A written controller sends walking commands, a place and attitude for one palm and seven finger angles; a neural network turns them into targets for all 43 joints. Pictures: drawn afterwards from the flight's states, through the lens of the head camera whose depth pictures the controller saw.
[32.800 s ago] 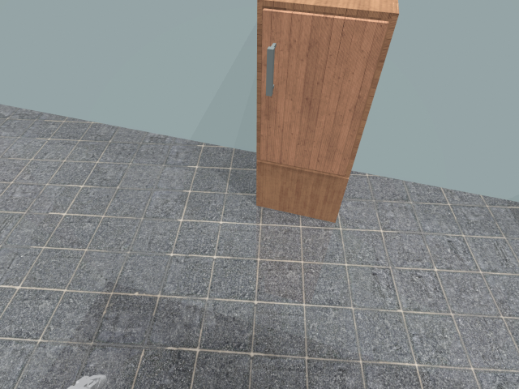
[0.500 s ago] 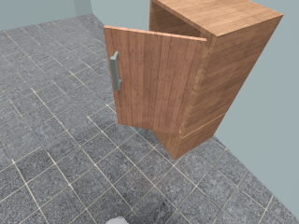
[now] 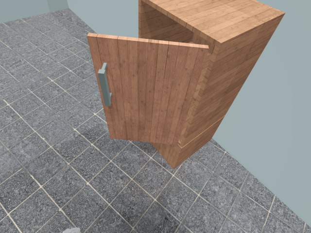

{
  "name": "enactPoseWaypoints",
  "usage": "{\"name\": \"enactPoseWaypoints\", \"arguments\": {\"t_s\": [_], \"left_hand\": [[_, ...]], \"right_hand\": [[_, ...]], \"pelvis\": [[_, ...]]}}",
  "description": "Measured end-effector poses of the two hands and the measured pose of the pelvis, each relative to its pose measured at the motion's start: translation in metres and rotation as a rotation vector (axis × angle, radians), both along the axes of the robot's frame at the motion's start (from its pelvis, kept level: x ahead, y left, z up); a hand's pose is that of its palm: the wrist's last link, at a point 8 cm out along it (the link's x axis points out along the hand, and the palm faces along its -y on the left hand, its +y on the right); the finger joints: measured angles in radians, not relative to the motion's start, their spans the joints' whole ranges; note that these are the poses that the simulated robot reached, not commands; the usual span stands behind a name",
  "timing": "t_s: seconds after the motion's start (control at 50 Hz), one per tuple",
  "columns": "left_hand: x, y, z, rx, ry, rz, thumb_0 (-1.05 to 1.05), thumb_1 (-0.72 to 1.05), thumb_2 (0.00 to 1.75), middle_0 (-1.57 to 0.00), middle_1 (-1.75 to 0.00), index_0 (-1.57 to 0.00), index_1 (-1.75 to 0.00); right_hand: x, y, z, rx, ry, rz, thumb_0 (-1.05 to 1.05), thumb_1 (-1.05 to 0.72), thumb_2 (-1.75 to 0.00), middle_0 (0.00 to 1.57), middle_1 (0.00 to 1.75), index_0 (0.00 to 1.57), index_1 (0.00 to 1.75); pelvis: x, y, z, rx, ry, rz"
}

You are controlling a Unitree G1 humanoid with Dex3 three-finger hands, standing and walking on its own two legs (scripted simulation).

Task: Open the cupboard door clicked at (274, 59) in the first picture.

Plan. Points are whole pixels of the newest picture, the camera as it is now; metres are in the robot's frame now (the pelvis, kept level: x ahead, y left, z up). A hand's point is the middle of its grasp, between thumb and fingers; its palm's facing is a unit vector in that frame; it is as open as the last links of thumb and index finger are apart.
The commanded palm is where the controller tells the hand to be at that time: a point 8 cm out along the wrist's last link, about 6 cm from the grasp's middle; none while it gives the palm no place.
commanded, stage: come to a stop and stand still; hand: left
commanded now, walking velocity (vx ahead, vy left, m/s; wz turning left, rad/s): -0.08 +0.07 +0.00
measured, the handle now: (106, 85) +0.58 +0.20 -0.01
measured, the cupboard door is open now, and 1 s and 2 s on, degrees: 47 47 47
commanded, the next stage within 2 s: look again from close up in 0.70 s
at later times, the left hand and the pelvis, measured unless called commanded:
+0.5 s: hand out of the picture +0.01 +0.16 -0.19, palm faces +0.05 -0.98 -0.17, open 7.3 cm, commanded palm none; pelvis -0.02 -0.02 +0.00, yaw +0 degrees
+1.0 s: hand out of the picture +0.02 +0.17 -0.18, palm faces +0.01 -0.97 -0.25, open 7.3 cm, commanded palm none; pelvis -0.01 -0.02 -0.01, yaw +0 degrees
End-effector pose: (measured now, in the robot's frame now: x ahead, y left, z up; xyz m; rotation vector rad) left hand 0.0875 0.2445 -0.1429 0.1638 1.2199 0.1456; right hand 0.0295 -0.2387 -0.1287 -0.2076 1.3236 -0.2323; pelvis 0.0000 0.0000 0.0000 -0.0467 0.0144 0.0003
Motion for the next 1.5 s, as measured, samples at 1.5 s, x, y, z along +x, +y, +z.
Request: {"name": "enactPoseWaypoints", "arguments": {"t_s": [1.5], "left_hand": [[-0.136,-0.051,-0.004,-0.019,0.083,0.005,0.00,0.91,0.89,-0.20,-0.30,-0.20,-0.30]], "right_hand": [[-0.068,-0.027,-0.010,0.072,-0.025,0.032,0.00,-0.91,-0.90,0.20,0.30,0.20,0.30]], "pelvis": [[-0.059,-0.032,-0.002,0.036,-0.065,-0.003]]}}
